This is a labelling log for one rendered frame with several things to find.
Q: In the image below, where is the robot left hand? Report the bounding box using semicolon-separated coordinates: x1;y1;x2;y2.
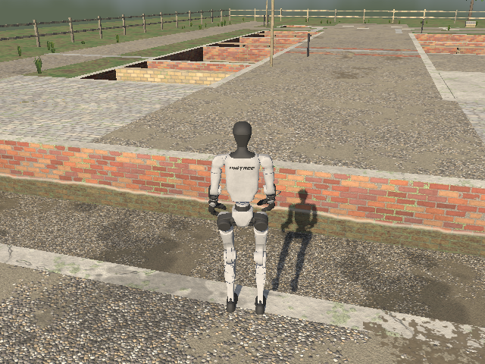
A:
208;203;226;216

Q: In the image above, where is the robot right hand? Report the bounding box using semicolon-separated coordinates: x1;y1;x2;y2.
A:
257;199;275;212

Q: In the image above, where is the robot left forearm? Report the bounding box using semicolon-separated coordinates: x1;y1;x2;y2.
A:
208;185;219;207

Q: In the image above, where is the robot right upper arm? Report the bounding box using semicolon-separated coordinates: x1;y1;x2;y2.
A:
258;154;275;195

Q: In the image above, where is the robot left foot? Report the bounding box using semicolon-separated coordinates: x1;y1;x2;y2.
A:
226;293;238;312

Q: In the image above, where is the robot left upper arm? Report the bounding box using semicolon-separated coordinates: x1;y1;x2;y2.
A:
210;154;227;196

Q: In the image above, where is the robot left shin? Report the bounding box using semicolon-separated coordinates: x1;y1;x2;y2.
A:
224;250;236;302

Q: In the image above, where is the robot right forearm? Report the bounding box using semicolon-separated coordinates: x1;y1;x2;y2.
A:
266;184;276;204

